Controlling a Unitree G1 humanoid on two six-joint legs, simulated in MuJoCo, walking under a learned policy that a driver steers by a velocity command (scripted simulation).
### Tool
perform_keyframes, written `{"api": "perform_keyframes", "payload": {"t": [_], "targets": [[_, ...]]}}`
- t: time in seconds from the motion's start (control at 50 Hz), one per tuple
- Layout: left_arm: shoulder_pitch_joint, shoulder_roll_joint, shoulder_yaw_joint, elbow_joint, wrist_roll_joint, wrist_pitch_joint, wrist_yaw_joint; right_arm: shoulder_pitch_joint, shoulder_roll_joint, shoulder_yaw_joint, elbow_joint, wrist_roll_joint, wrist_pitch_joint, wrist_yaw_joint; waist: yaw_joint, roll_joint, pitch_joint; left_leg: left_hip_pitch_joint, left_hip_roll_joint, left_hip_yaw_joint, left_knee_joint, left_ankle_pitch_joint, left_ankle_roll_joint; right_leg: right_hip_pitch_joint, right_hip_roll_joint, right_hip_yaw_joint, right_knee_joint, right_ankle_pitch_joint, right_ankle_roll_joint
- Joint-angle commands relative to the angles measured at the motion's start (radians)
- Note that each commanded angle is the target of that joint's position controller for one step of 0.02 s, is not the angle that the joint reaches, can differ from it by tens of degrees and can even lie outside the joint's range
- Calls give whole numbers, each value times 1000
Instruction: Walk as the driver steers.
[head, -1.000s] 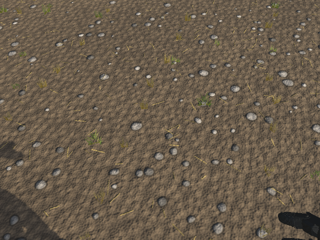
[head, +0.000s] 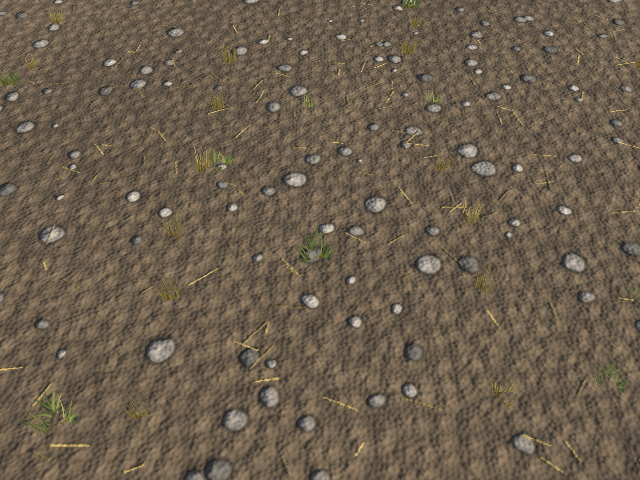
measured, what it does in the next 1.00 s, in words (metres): stands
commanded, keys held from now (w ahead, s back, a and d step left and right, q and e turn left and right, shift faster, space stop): no key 1.00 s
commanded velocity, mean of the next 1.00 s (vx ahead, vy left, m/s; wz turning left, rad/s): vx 0.02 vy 0.00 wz -0.01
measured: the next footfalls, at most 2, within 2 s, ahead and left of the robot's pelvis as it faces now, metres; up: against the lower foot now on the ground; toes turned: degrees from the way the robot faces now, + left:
right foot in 1.66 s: +0.13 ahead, -0.16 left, +0.00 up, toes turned -2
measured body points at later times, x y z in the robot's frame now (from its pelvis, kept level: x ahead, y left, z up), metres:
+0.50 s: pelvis +0.00 +0.00 +0.01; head +0.01 +0.00 +0.46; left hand +0.08 +0.24 -0.14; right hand +0.04 -0.24 -0.14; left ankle -0.05 +0.10 -0.72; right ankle +0.00 -0.14 -0.72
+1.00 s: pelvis -0.02 +0.01 +0.01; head -0.01 +0.01 +0.46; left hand +0.01 +0.25 -0.14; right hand -0.01 -0.23 -0.14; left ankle -0.05 +0.10 -0.72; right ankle +0.00 -0.14 -0.72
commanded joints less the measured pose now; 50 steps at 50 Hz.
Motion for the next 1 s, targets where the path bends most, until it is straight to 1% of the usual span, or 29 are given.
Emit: {"api": "perform_keyframes", "payload": {"t": [0.02,0.06,0.14,0.22,0.4,0.52,0.68,1.0], "targets": [[-2,91,15,-39,-2,-26,-4,63,-68,-18,-35,4,-8,1,-20,-22,-69,14,54,-44,-36,475,8,88,-38,42,-36,543,-67],[-7,89,13,-26,-8,-18,-8,53,-67,-18,-31,7,4,2,-18,-10,-70,33,59,-53,-45,488,3,97,-37,42,-39,542,-63],[-11,93,14,1,-11,-3,-7,40,-74,-22,-17,9,18,-1,-11,-6,-31,34,65,-62,-79,476,-2,115,-35,40,-66,510,-51],[-20,88,15,29,-13,8,0,35,-72,-24,5,10,20,-4,-5,-6,-4,37,69,-59,-113,465,-10,143,-32,34,-95,483,-42],[-55,84,19,82,-11,26,8,29,-63,-26,58,8,16,-8,1,-10,25,40,71,-49,-168,399,-19,174,-26,19,-148,401,-26],[-62,87,19,112,-9,30,11,38,-61,-24,88,6,12,-10,2,-6,45,30,70,-46,-192,334,-20,166,-22,11,-172,341,-17],[-47,85,16,147,-8,32,14,57,-56,-19,118,5,8,-12,4,0,68,9,71,-49,-218,259,-18,149,-19,4,-192,281,-9],[7,71,8,187,-7,30,17,88,-47,-12,146,5,3,-12,7,0,79,-14,73,-57,-248,206,-7,129,-21,-2,-208,248,-1]]}}
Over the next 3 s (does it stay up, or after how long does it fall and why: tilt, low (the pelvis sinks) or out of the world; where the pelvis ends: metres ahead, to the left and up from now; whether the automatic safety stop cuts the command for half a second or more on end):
stays up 0.42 -0.08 0.01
